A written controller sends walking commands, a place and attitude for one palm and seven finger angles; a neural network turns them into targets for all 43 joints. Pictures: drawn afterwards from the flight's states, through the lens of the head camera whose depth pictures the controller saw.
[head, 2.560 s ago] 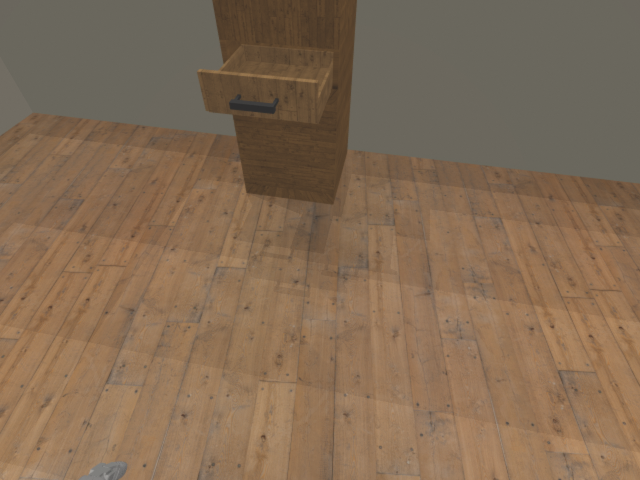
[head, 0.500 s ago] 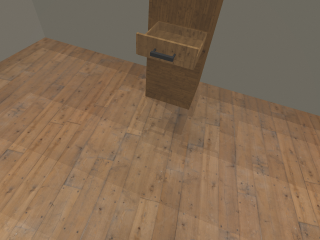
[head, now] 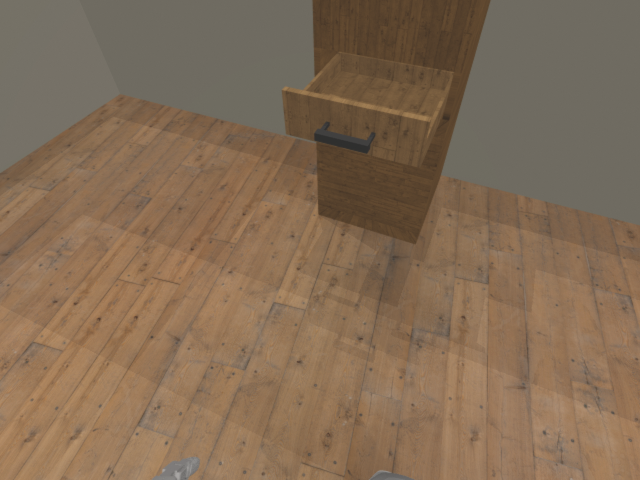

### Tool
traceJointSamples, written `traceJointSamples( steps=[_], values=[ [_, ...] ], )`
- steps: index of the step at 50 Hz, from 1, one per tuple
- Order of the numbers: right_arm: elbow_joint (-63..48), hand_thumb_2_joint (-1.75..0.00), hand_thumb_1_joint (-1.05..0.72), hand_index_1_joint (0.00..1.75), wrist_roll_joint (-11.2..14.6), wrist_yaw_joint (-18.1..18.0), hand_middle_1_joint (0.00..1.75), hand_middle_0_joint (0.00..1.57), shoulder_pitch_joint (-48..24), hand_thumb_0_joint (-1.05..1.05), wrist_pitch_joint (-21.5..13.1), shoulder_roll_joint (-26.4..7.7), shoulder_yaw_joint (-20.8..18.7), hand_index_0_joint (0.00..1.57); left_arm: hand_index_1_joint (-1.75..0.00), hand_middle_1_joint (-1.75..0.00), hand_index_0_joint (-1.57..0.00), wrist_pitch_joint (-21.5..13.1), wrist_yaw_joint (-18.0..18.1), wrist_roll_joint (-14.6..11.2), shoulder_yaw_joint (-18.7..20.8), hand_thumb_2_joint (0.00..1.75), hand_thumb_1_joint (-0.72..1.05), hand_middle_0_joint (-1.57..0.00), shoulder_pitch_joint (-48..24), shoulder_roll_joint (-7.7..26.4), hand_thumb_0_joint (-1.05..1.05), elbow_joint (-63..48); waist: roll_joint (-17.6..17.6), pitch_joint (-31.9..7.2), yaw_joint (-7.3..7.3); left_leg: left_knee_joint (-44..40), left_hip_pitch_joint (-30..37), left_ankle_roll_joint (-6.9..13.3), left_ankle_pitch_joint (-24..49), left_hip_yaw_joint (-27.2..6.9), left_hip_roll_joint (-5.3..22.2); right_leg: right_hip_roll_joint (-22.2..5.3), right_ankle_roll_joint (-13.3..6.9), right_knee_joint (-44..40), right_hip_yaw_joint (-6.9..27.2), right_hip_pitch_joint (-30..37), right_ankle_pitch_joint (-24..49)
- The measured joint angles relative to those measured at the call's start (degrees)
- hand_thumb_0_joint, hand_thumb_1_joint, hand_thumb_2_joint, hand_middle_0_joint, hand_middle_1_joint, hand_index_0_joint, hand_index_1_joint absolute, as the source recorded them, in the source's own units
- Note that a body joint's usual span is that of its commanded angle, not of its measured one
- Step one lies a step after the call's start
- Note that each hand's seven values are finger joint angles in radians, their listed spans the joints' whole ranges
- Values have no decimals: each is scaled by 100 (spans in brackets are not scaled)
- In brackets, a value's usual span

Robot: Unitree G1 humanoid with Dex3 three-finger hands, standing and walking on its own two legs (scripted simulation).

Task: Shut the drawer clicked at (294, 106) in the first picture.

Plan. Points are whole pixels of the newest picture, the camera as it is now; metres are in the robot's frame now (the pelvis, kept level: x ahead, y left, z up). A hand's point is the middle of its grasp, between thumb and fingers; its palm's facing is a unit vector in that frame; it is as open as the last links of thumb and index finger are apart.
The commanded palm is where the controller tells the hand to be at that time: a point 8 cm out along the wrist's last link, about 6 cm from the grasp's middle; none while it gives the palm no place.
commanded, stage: walk to a spot facing it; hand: left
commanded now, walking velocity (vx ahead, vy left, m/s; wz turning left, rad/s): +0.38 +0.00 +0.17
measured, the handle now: (345, 135) +0.90 -0.03 -0.10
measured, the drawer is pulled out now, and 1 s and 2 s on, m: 0.26 0.26 0.26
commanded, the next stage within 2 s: turn to face it in 0.30 s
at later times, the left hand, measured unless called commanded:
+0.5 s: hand out of the picture +0.06 +0.13 -0.14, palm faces +0.29 -0.94 -0.17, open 7.4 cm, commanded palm none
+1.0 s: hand (222, 342) +0.35 +0.19 -0.14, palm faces -0.06 -0.95 -0.30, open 7.4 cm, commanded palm none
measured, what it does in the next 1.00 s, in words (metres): walks ahead: left foot, then right foot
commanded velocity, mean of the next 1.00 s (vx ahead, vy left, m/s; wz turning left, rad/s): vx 0.10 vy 0.00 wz -0.18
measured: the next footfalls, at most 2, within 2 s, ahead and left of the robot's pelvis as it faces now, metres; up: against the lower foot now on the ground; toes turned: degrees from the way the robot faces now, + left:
left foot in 0.54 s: +0.31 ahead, +0.13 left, +0.00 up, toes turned +15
right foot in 0.96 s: +0.32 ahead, -0.13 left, +0.00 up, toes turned -15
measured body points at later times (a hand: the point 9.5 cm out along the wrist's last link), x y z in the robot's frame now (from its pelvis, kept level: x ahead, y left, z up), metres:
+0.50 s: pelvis +0.19 +0.01 +0.02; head +0.22 +0.01 +0.47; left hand +0.05 +0.18 -0.13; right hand +0.35 -0.17 -0.13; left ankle +0.28 +0.12 -0.69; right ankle +0.09 -0.06 -0.71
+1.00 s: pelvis +0.25 -0.02 +0.01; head +0.26 -0.05 +0.45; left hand +0.36 +0.24 -0.12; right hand +0.29 -0.28 -0.15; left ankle +0.27 +0.12 -0.70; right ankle +0.28 -0.12 -0.72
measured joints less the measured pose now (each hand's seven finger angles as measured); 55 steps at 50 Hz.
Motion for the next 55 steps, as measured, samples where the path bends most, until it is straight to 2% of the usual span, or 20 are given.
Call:
traceJointSamples(
  steps=[2,4,9,14,20,25,27,29,31,33,36,39,43,46,48,49,51,53,55],
  values=[
    [-89,-90,-90,30,-31,50,30,20,-239,1,52,-91,-55,20,-30,-30,-20,0,35,-32,21,90,91,-20,227,59,0,75,-16,-33,46,1299,-856,3,409,-26,166,77,-42,-197,-49,330,-174],
    [-263,-90,-91,30,-77,68,30,20,-528,1,97,-184,-96,20,-30,-30,-20,24,90,-34,34,90,91,-20,489,102,0,225,-52,-111,33,1713,-1619,-47,764,-29,399,126,-21,-542,-76,643,-143],
    [-707,-90,-91,30,-126,109,30,19,-1188,1,172,-343,-168,20,-30,-30,-20,29,116,-15,-36,90,91,-20,1132,29,0,593,-49,-277,15,1266,-2900,-268,1498,-148,847,223,-33,-1344,-123,1304,-88],
    [-870,-90,-91,30,-120,193,30,19,-1575,0,230,-364,-201,20,-30,-30,-20,-44,104,-11,-116,90,91,-20,1634,-141,0,787,-11,-376,136,490,-3323,-423,1994,-59,973,221,44,-1849,-227,1852,-190],
    [-922,-90,-91,30,-102,317,30,19,-1974,0,310,-265,-140,20,-30,-30,-20,-76,151,15,-161,90,91,-20,1921,-256,0,742,-7,-224,377,-648,-3051,-390,1949,377,826,117,198,-2005,-526,2317,-544],
    [-994,-90,-91,30,-119,274,30,19,-2378,1,235,-139,-27,20,-30,-30,-20,-38,210,18,-214,90,91,-20,2080,-290,0,781,-76,-24,607,-1844,-2228,-175,1672,670,476,-96,387,-1594,-613,2448,-1042],
    [-1041,-90,-91,30,-143,216,30,19,-2446,1,114,-104,28,20,-30,-30,-20,15,220,-33,-252,90,91,-20,2217,-350,0,876,-4,-34,616,-2422,-1676,-18,2152,751,432,-194,479,-668,-511,2159,-1258],
    [-1091,-90,-91,30,-108,143,30,19,-2478,1,3,-8,75,20,-30,-30,-20,120,241,-107,-274,90,91,-20,2156,-348,0,967,-91,17,589,-2312,-1516,82,1532,887,403,-291,548,1210,16,1394,-1697],
    [-1109,-90,-91,30,-81,88,30,19,-2424,0,-42,88,139,20,-30,-30,-20,241,281,-102,-203,90,91,-20,2021,-313,0,966,-207,49,576,-2416,-1252,82,1268,1065,409,-298,598,2541,489,705,-1773],
    [-1127,-90,-91,30,-35,33,30,20,-2296,0,-70,153,125,20,-30,-30,-20,364,266,-67,-99,90,91,-20,1816,-244,0,881,-271,31,531,-2658,-1021,-37,1305,1182,440,-374,678,3059,672,160,-1539],
    [-1249,-90,-93,30,4,-57,30,20,-2243,-5,-111,79,4,21,-30,-30,-20,520,209,-37,50,90,91,-20,1468,-121,0,613,-307,-18,473,-2914,-818,-42,1376,1345,521,-523,779,2907,740,-375,-1196],
    [-1231,-90,-93,30,-64,-47,30,20,-2194,-5,26,-87,-30,21,-30,-30,-20,627,150,-14,164,90,91,-20,1105,17,0,309,-289,-78,471,-2990,-724,-91,1368,1475,639,-648,856,2269,652,-545,-926],
    [-1198,-90,-92,30,-112,3,30,20,-2084,-3,203,-272,-102,20,-30,-30,-19,682,73,11,236,90,91,-20,716,173,0,-17,-226,-86,413,-2863,-669,-212,1261,1672,826,-694,906,1317,491,-364,-712],
    [-1207,-90,-92,30,-129,43,30,20,-1968,-2,300,-407,-179,20,-30,-30,-19,683,25,21,247,90,91,-20,539,267,0,-195,-124,-63,311,-2568,-688,-343,1084,1835,1011,-628,874,698,389,-37,-677],
    [-1229,-90,-91,30,-128,71,30,20,-1843,-1,366,-502,-226,20,-30,-30,-19,631,-1,33,235,90,91,-20,505,348,0,-311,-69,-82,252,-2167,-794,-464,867,1925,1166,-558,820,65,340,318,-338],
    [-1235,-90,-91,30,-118,85,30,20,-1790,-1,403,-561,-247,20,-30,-30,-19,573,6,55,227,90,91,-20,480,377,0,-344,-26,-98,253,-1799,-962,-529,584,1866,1239,-486,590,-30,346,329,-358],
    [-1218,-90,-91,30,-90,65,30,20,-1753,0,531,-699,-282,20,-30,-30,-19,516,33,30,164,90,91,-20,393,363,0,-387,127,-33,219,-770,-1451,-613,-175,1214,1144,-340,365,114,356,217,-414],
    [-1180,-90,-91,30,-76,58,30,19,-1705,0,629,-769,-298,20,-30,-30,-20,511,62,4,131,90,91,-20,388,350,0,-431,158,-20,205,142,-1868,-649,-242,737,957,-247,303,-76,403,261,-294],
    [-1156,-90,-91,30,-84,77,30,19,-1638,0,659,-792,-290,20,-30,-30,-20,558,89,-16,115,90,91,-20,415,349,0,-435,133,-63,179,679,-2143,-686,125,477,851,-160,300,-425,467,362,-73]
  ],
)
